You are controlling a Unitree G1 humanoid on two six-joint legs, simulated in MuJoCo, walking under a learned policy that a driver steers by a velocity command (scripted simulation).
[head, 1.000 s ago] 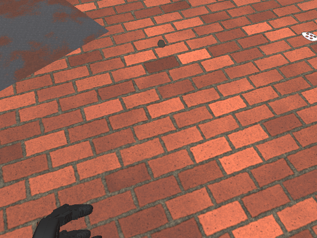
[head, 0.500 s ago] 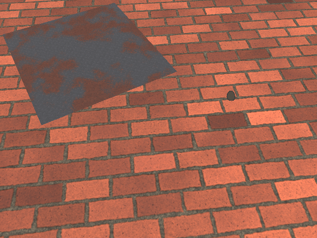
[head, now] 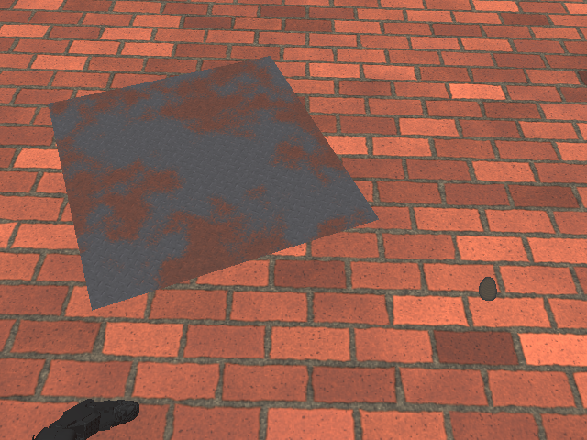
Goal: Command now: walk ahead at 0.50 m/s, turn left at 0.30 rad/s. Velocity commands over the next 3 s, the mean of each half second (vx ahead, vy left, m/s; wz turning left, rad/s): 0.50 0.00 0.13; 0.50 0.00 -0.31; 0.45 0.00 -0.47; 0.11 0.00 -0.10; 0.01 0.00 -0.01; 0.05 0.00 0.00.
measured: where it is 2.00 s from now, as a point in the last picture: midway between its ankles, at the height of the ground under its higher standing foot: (311, 269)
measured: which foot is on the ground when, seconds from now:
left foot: down 0.00-0.04, up 0.06-0.50, down 0.52-1.00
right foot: down 0.00-0.54, up 0.56-1.00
